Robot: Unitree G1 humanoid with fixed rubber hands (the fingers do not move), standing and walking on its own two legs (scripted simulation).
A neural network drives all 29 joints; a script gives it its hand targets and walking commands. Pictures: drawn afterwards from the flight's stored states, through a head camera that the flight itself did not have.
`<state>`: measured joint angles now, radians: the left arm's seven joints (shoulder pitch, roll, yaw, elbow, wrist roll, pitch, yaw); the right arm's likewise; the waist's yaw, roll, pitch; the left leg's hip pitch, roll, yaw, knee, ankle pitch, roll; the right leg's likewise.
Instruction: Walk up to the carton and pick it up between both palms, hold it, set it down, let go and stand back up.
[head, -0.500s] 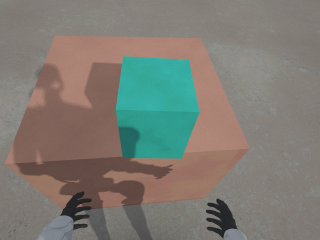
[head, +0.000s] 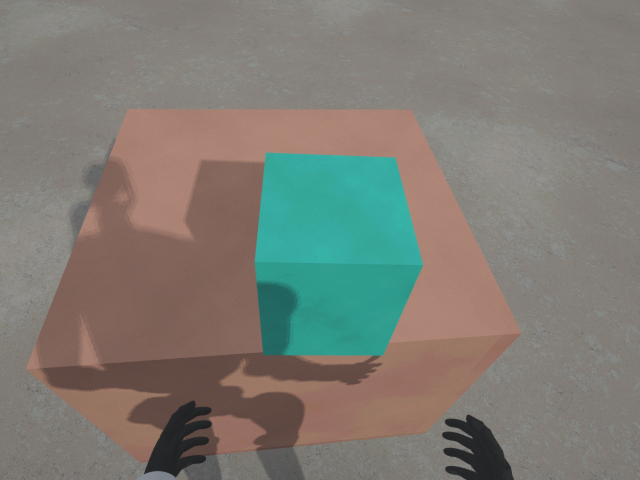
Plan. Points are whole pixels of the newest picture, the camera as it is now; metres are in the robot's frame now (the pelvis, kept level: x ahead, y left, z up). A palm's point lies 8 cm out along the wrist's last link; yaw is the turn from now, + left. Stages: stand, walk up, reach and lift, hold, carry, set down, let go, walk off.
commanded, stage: reach and lift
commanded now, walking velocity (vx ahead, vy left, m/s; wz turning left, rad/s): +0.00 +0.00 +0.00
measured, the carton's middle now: (327, 259) +0.44 +0.00 -0.01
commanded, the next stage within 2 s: none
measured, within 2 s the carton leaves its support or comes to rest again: neither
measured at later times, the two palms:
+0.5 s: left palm (162, 459) +0.16 +0.19 -0.07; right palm (502, 464) +0.17 -0.22 -0.05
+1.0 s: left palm (167, 418) +0.20 +0.20 -0.05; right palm (492, 425) +0.21 -0.22 -0.04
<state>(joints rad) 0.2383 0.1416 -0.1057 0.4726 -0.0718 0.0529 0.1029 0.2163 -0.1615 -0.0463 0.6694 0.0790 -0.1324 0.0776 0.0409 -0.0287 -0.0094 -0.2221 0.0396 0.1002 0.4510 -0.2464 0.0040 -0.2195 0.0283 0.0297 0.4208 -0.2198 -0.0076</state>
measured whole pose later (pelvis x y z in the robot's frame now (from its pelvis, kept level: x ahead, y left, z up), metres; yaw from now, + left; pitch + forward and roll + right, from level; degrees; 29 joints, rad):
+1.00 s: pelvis +0.00 -0.01 -0.01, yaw +0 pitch +1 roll +0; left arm 0.07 0.20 -0.12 0.76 -0.23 -0.45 0.09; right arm 0.05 -0.16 0.05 0.81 0.23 -0.46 0.03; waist 0.02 -0.04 -0.04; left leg -0.25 0.04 0.08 0.50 -0.27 -0.01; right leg -0.26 0.04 0.03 0.52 -0.27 -0.03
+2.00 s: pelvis +0.00 -0.02 +0.01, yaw +1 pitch +10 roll -1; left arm -0.66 0.22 0.06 0.79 -0.18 0.06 0.08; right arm -0.70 -0.28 0.01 0.93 0.31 0.01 -0.04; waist 0.02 -0.02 -0.11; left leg -0.36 0.04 0.03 0.34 -0.15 -0.02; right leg -0.33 0.05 0.00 0.28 -0.12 -0.03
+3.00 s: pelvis -0.03 -0.01 -0.02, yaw +0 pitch +29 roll -1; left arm -1.06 0.26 -0.03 1.42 -0.34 -0.28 0.06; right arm -1.01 -0.29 0.12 1.29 0.37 -0.18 -0.03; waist 0.00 0.01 -0.28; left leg -0.85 0.04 0.05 0.48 -0.13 0.00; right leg -0.83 0.04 0.02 0.41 -0.09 -0.01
